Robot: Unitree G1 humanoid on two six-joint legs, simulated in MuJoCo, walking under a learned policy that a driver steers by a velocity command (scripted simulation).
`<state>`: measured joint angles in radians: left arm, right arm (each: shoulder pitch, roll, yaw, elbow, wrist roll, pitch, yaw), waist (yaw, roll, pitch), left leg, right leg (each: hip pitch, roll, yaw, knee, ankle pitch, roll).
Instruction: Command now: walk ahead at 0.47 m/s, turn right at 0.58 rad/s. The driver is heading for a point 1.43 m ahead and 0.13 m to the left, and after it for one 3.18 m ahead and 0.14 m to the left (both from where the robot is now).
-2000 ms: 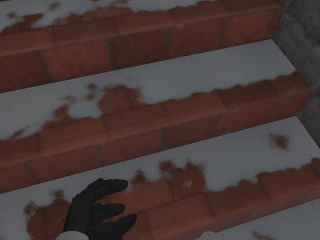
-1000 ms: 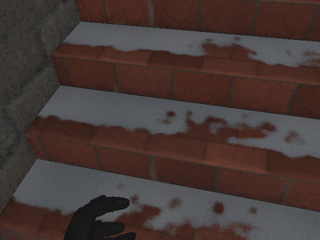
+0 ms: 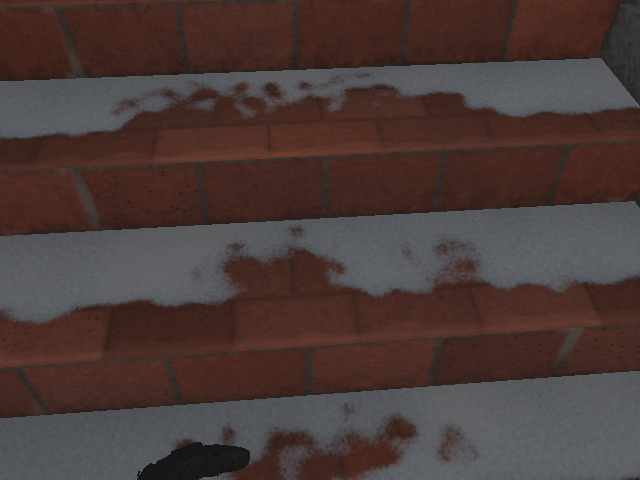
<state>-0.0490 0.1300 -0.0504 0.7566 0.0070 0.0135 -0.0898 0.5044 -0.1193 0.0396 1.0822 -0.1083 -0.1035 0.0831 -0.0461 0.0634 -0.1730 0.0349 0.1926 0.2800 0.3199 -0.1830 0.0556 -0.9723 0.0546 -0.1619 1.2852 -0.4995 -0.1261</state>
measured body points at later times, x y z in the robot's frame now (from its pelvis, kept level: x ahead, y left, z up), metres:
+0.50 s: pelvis +0.27 -0.01 +0.15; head +0.26 +0.00 +0.60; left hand +0.21 +0.18 -0.01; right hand +0.48 -0.20 +0.07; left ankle +0.40 +0.07 -0.44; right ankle +0.11 -0.07 -0.59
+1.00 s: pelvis +0.54 -0.02 +0.30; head +0.53 -0.01 +0.75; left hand +0.79 +0.15 +0.23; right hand +0.47 -0.19 +0.14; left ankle +0.40 +0.06 -0.45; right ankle +0.70 -0.11 -0.29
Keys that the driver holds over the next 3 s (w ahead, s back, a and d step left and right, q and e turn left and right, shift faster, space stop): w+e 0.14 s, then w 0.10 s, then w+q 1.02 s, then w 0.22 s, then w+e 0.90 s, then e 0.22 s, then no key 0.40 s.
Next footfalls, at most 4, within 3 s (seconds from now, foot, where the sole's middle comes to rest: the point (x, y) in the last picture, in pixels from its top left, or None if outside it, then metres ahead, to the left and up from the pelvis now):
0.50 left None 0.44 0.06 -0.49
1.00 right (384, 278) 0.74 -0.11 -0.34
1.60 left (171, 130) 0.98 0.26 -0.18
2.18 right None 1.29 0.09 -0.03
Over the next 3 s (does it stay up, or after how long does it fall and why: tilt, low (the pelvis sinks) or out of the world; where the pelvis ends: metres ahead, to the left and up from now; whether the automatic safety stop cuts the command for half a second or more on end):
stays up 1.42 0.23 0.85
